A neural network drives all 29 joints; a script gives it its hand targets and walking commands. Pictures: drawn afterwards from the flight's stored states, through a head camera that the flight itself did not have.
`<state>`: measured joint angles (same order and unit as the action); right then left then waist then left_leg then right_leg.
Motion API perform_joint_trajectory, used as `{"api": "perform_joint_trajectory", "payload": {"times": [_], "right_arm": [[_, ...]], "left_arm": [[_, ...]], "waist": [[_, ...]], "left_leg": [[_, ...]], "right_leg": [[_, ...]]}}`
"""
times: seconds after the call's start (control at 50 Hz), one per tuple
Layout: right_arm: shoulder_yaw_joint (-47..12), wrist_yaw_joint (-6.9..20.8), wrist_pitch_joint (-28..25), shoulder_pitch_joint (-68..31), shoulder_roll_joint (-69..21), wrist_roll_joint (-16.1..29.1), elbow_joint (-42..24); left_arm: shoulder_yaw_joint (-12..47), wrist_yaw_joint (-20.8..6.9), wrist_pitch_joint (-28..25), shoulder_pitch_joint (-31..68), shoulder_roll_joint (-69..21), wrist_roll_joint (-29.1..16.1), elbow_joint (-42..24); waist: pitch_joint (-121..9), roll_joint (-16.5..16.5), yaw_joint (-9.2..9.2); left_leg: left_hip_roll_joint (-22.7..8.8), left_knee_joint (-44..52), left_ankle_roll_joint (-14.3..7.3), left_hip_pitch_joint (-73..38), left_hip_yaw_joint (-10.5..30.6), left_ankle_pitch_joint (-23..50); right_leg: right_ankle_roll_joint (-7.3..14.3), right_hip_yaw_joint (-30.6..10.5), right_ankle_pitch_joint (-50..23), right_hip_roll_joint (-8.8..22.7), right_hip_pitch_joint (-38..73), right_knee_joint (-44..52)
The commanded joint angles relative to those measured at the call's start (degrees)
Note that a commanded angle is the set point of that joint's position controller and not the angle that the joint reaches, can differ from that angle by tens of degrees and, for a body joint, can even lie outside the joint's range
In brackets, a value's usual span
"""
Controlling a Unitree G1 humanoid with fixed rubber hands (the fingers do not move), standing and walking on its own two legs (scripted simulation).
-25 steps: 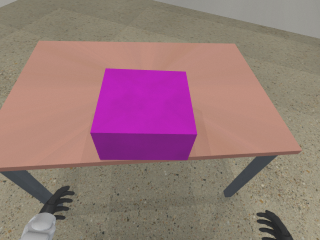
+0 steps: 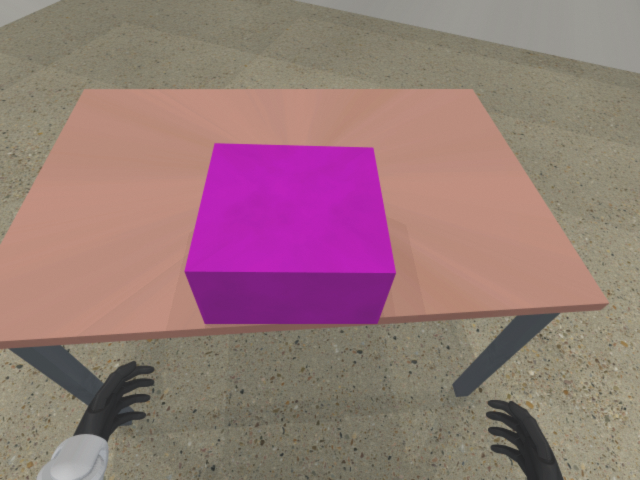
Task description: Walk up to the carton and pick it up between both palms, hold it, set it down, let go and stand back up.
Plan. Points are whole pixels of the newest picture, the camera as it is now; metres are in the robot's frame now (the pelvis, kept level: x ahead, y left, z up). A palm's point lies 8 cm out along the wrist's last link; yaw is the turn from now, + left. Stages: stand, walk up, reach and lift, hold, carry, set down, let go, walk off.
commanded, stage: reach and lift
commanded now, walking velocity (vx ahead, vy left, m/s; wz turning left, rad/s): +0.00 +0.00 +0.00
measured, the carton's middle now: (293, 230) +0.51 +0.07 -0.05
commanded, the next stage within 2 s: none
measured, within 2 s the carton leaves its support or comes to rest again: neither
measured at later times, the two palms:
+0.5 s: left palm (89, 403) +0.20 +0.28 -0.01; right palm (517, 437) +0.18 -0.22 -0.02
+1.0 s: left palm (96, 341) +0.26 +0.29 +0.02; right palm (493, 360) +0.26 -0.20 +0.01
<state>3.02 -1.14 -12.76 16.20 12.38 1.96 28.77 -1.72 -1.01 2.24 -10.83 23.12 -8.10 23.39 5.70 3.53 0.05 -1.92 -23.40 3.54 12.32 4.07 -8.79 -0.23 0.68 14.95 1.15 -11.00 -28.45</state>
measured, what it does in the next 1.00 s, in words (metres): stands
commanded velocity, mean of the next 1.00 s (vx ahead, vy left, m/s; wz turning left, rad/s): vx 0.00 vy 0.00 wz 0.00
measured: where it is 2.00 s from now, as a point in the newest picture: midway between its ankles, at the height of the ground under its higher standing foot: outside the picture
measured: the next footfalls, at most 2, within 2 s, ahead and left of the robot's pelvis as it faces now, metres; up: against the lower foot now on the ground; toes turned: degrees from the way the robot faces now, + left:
none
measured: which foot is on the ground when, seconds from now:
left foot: down 0.00-1.00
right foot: down 0.00-1.00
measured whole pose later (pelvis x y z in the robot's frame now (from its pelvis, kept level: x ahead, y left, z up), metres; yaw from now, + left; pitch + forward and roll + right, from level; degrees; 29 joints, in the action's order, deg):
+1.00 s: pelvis +0.02 +0.01 +0.00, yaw +0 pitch -1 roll +0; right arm -2.4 -4.5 -11.0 4.4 11.8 13.9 18.8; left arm -1.7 -3.4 -12.8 -2.7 24.3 -22.8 24.5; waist 4.1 1.2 0.1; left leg -1.9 -24.8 3.3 12.5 3.9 -11.1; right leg -0.3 0.7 15.5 1.2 -9.7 -26.6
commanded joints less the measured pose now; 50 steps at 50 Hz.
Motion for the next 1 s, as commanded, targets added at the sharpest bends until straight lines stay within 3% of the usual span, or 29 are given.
{"api": "perform_joint_trajectory", "payload": {"times": [0.0,0.02,0.04,0.1,0.12,0.14,0.18,0.2,0.22,0.26,0.28,0.34,0.36,0.38,0.4,0.42,0.46,0.5,0.54,0.56,0.6,0.62,0.68,0.72,0.76,0.86,0.92,0.96,0.98], "right_arm": [[-0.4,-1.5,-4.4,1.4,0.1,5.9,-12.0],[-1.3,-1.6,-4.4,1.3,0.6,5.9,-9.9],[-0.7,-1.6,-5.1,0.6,-0.1,6.6,-11.7],[-2.0,-1.8,-6.0,1.6,-0.3,7.7,-13.2],[-1.3,-2.0,-6.4,0.8,0.2,8.0,-12.1],[-3.1,-1.9,-6.8,1.8,-0.6,9.0,-10.7],[-3.7,-2.0,-7.2,-0.3,-1.1,9.7,-13.7],[-3.9,-2.0,-7.4,0.1,-1.4,9.9,-14.2],[-4.6,-1.9,-7.5,0.1,-0.9,10.9,-14.3],[-5.0,-2.4,-8.1,-0.3,-1.4,11.2,-16.8],[-5.1,-2.7,-8.3,0.6,-1.6,11.5,-14.5],[-5.0,-2.2,-8.4,-1.7,-1.2,11.9,-15.0],[-4.6,-2.5,-8.2,-1.7,-1.2,11.7,-16.0],[-4.9,-2.4,-8.0,-1.9,-1.1,12.6,-16.2],[-4.3,-2.5,-8.5,-2.8,-0.7,12.4,-18.1],[-6.9,-2.2,-8.6,-2.9,-1.5,13.1,-19.0],[-5.3,-2.4,-8.3,-3.1,-0.9,13.0,-17.4],[-6.7,-2.1,-8.2,-5.0,-0.1,14.2,-19.3],[-5.6,-2.4,-8.8,-5.2,0.4,13.8,-20.3],[-6.5,-2.3,-8.5,-6.5,-0.5,14.7,-20.2],[-5.8,-2.0,-7.8,-6.8,0.4,15.2,-17.6],[-5.8,-2.2,-7.2,-8.6,1.5,15.2,-18.1],[-6.3,-2.2,-6.8,-12.2,2.3,15.0,-24.7],[-5.8,-2.5,-5.4,-13.1,2.5,15.2,-22.5],[-3.9,-2.7,-3.8,-16.9,3.4,14.9,-22.9],[-4.2,-3.5,-1.8,-15.9,3.8,15.5,-18.7],[-5.7,-4.3,-0.3,-20.9,4.2,15.8,-18.2],[-5.4,-4.7,1.1,-22.4,4.8,16.4,-17.7],[-6.7,-4.9,1.1,-21.7,4.9,17.1,-18.4]], "left_arm": [[-8.4,-1.2,-7.2,-1.6,10.1,-4.2,-9.8],[-9.4,-1.6,-8.3,-0.7,10.5,-4.0,-6.2],[-7.5,-1.5,-9.1,-0.3,10.4,-5.8,-8.1],[-7.7,-1.8,-11.8,-2.3,9.8,-7.2,-6.9],[-7.3,-2.1,-12.5,-1.7,10.5,-7.6,-6.8],[-8.1,-2.3,-13.0,-2.7,9.6,-6.1,-5.0],[-8.4,-2.4,-14.5,-0.5,10.3,-6.9,-6.3],[-6.5,-2.6,-15.7,-1.6,9.5,-8.7,-5.3],[-7.2,-2.7,-16.7,-2.1,10.1,-8.6,-6.2],[-5.8,-3.1,-18.2,-0.9,10.1,-10.2,-6.2],[-6.0,-3.6,-18.3,-1.9,10.0,-9.3,-4.9],[-6.6,-3.0,-20.2,1.2,10.9,-9.6,-5.9],[-5.1,-3.2,-20.6,1.3,11.0,-10.6,-6.1],[-5.0,-3.1,-21.1,1.5,11.2,-11.4,-6.2],[-3.9,-3.2,-22.1,3.0,11.1,-12.7,-6.8],[-4.9,-3.1,-22.5,2.5,11.2,-11.9,-5.5],[-3.8,-3.2,-22.6,2.9,11.0,-12.7,-4.8],[-3.8,-2.8,-23.9,6.0,11.6,-13.6,-7.0],[-2.5,-2.7,-24.8,6.3,11.9,-14.5,-8.1],[-2.5,-2.6,-25.0,8.0,11.3,-14.8,-8.5],[-1.9,-2.7,-24.2,8.1,10.9,-14.4,-7.0],[-2.4,-2.9,-24.0,8.4,11.9,-15.0,-6.6],[-1.4,-3.0,-23.9,11.9,13.3,-17.2,-7.5],[-1.9,-2.4,-23.1,14.8,13.8,-16.8,-8.6],[-1.5,-2.1,-21.9,18.4,14.0,-17.8,-7.7],[-2.7,-2.1,-18.7,16.3,13.4,-15.6,-8.1],[-5.1,-2.8,-16.3,19.7,13.9,-14.7,-6.5],[-5.4,-3.6,-15.0,21.5,14.5,-14.8,-5.9],[-5.8,-3.9,-14.2,20.6,14.3,-14.0,-6.8]], "waist": [[-14.0,-4.9,4.17],[-11.4,-5.1,5.56],[-13.5,-4.4,4.24],[-13.3,-2.8,4.49],[-13.7,-3.9,3.76],[-12.9,-5.4,4.83],[-13.0,-4.7,5.34],[-12.2,-2.6,4.90],[-13.0,-3.4,5.86],[-14.0,-3.0,5.27],[-14.2,-3.7,5.11],[-12.6,-5.3,5.53],[-13.2,-4.0,4.74],[-12.3,-5.4,5.39],[-13.7,-4.0,4.55],[-12.6,-4.4,5.64],[-12.8,-3.6,5.01],[-12.4,-4.4,5.97],[-13.7,-4.3,4.45],[-12.7,-5.6,5.38],[-12.0,-6.5,4.15],[-11.7,-5.6,4.82],[-15.8,-3.7,4.05],[-15.0,-5.9,4.16],[-15.0,-5.7,3.56],[-16.0,-8.1,2.76],[-15.7,-6.7,3.89],[-16.7,-4.7,3.09],[-17.2,-5.4,3.08]], "left_leg": [[4.0,3.2,-3.4,-9.0,-10.6,6.5],[4.2,3.1,-3.2,-8.1,-11.1,3.8],[3.5,3.0,-3.3,-8.4,-10.6,3.1],[4.0,2.7,-3.3,-7.6,-9.8,6.1],[4.0,2.4,-2.9,-9.0,-9.5,7.2],[4.4,2.4,-2.7,-10.0,-9.7,8.3],[4.3,2.5,-3.1,-9.0,-9.7,6.1],[4.2,2.5,-3.1,-8.9,-9.1,6.4],[4.1,2.3,-3.1,-8.0,-9.4,7.4],[4.5,2.0,-3.1,-7.1,-9.1,7.6],[4.5,1.6,-2.9,-7.8,-8.8,7.5],[4.2,1.6,-2.8,-6.9,-8.4,5.1],[3.9,2.0,-3.1,-7.3,-8.4,4.0],[4.0,2.2,-3.0,-6.8,-8.5,2.0],[3.9,1.6,-3.2,-6.3,-8.2,3.5],[4.1,1.6,-3.3,-5.0,-8.7,3.2],[4.1,1.9,-3.5,-4.8,-7.8,1.9],[4.2,1.3,-3.3,-3.3,-8.2,0.4],[4.0,1.2,-3.1,-4.5,-7.9,-0.2],[4.2,0.9,-3.0,-3.4,-8.0,-0.5],[3.6,1.4,-2.9,-4.4,-8.0,-1.1],[4.0,1.4,-3.0,-3.6,-8.1,-1.9],[3.8,0.7,-3.6,-2.9,-8.0,-1.4],[3.8,1.0,-2.9,-4.1,-7.9,-1.0],[3.7,1.4,-3.1,-3.0,-8.2,-4.3],[3.5,0.9,-1.8,-6.8,-7.6,3.9],[3.8,1.1,-2.2,-5.0,-7.5,5.2],[3.5,1.1,-2.2,-6.2,-7.3,6.3],[4.0,0.9,-2.1,-6.3,-7.3,9.1]], "right_leg": [[-2.2,-2.1,-10.3,-0.3,6.9,9.8],[-2.3,-2.5,-5.9,0.4,5.5,10.4],[-2.0,-2.3,-5.1,0.1,6.1,10.2],[-2.0,-2.8,-10.4,-0.1,8.0,10.0],[-2.0,-2.3,-10.7,-0.2,6.9,9.8],[-2.1,-2.5,-11.5,-0.3,6.5,10.3],[-2.1,-2.5,-7.6,0.0,6.3,10.6],[-2.1,-2.8,-9.1,-0.5,5.7,10.3],[-2.1,-2.8,-9.0,-0.3,6.9,9.9],[-2.4,-3.4,-12.2,0.4,7.3,9.6],[-2.4,-3.3,-12.4,0.2,7.9,9.8],[-1.7,-3.2,-5.1,0.1,4.1,10.0],[-1.9,-3.1,-4.8,0.1,5.1,10.1],[-1.7,-3.2,-1.9,0.2,4.3,10.3],[-1.9,-3.0,-3.8,-0.3,4.1,9.8],[-2.1,-3.6,-4.4,0.5,4.2,9.4],[-1.8,-3.2,-2.8,0.2,3.9,9.7],[-2.2,-3.5,-0.5,0.6,2.8,9.1],[-2.0,-3.4,-0.4,0.4,2.2,8.8],[-1.9,-3.6,0.2,0.7,0.9,8.8],[-1.4,-3.6,1.8,0.3,0.6,9.4],[-1.7,-3.6,2.4,0.4,1.2,9.2],[-2.3,-4.3,0.7,0.6,2.6,8.5],[-1.8,-4.2,0.6,0.6,2.0,8.6],[-1.4,-3.8,5.1,0.1,0.4,9.0],[-1.3,-3.4,-5.5,-0.6,3.7,9.1],[-1.8,-3.6,-6.5,-0.3,5.3,9.4],[-1.8,-3.2,-7.3,-0.6,6.0,9.5],[-2.0,-3.4,-12.1,-0.5,7.7,9.0]]}}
